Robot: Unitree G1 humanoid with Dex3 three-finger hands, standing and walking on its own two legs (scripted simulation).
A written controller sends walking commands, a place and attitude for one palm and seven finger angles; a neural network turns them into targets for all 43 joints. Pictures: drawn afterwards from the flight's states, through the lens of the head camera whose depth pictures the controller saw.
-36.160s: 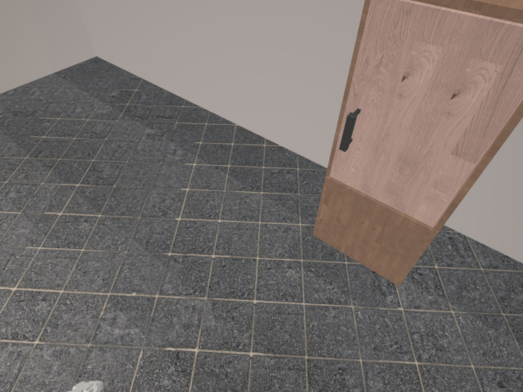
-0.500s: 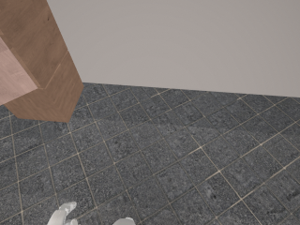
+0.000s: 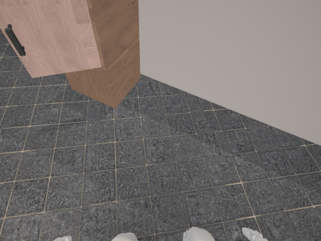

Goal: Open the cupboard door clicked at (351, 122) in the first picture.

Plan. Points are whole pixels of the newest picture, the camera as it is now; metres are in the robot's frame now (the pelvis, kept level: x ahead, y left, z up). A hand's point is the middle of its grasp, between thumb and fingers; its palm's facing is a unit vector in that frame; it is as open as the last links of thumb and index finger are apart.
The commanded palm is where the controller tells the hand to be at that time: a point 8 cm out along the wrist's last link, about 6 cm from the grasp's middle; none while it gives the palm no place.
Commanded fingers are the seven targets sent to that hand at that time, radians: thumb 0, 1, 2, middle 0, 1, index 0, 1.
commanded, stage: turn to face it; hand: left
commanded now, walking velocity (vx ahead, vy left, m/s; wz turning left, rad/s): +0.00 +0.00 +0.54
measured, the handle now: (16, 40) +0.86 +0.72 -0.10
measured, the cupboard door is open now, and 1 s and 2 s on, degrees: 45 45 45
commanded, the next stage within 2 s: take the last steps up to it in 0.44 s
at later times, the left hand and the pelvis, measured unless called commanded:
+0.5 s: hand out of the picture +0.02 +0.15 -0.16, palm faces +0.27 -0.94 -0.20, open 7.4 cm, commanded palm none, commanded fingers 0.00 0.90 0.90 -0.20 -0.30 -0.20 -0.30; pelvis +0.02 -0.04 +0.01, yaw +14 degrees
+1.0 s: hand out of the picture +0.02 +0.18 -0.15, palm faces +0.44 -0.87 -0.23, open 7.3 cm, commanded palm none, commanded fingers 0.00 0.90 0.90 -0.20 -0.30 -0.20 -0.30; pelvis +0.07 -0.01 +0.01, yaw +23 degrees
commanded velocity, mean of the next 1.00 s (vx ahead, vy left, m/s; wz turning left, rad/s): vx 0.14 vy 0.07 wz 0.28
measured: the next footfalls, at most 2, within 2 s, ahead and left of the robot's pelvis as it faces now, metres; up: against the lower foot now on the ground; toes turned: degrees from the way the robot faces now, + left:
right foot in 0.20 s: +0.06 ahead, -0.16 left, +0.00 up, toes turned +5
left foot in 0.54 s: +0.03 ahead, +0.09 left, +0.00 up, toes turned +17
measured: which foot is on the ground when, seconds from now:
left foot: down 0.00-0.20, up 0.22-0.52, down 0.54-0.84, up 0.86-1.00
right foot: up 0.00-0.18, down 0.20-0.54, up 0.56-0.84, down 0.86-1.00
